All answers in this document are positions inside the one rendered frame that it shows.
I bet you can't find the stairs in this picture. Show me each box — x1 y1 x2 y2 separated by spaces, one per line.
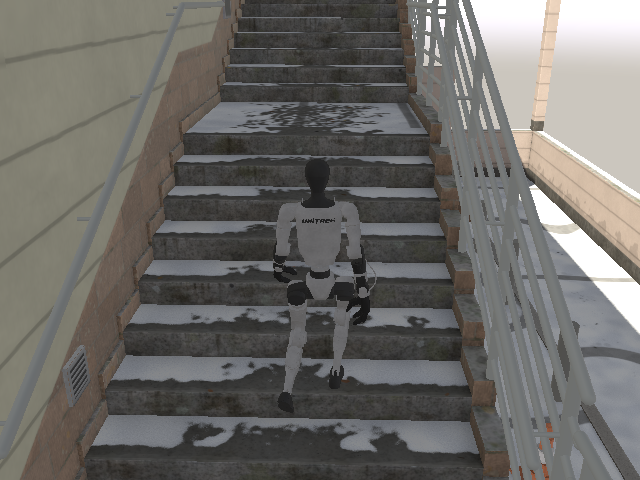
220 0 409 103
84 135 484 480

